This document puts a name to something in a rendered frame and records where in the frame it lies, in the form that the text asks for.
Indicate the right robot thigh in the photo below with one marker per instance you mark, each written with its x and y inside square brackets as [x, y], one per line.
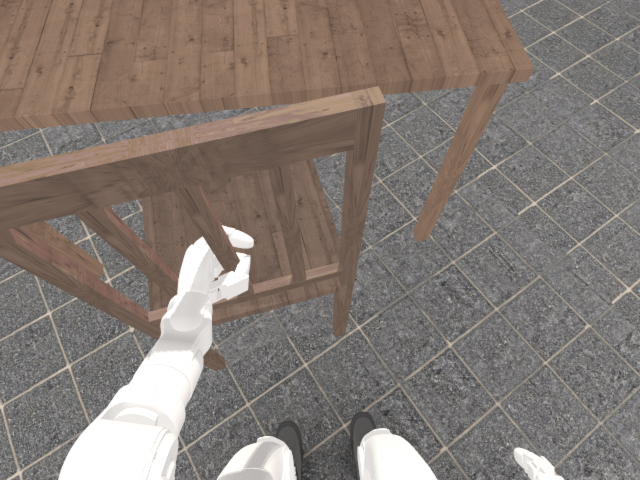
[391, 457]

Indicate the robot right shin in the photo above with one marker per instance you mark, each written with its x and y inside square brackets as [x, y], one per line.
[375, 432]

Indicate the chair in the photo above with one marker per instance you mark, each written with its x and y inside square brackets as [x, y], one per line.
[254, 173]

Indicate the robot left upper arm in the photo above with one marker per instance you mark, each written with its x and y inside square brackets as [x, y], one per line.
[116, 450]

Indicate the robot left forearm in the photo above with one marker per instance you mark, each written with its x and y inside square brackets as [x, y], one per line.
[165, 381]

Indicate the left robot hand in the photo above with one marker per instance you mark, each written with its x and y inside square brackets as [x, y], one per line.
[200, 267]

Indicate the right robot hand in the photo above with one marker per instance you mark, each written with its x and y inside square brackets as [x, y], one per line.
[537, 468]

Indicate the table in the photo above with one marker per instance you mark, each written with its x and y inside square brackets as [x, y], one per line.
[67, 62]

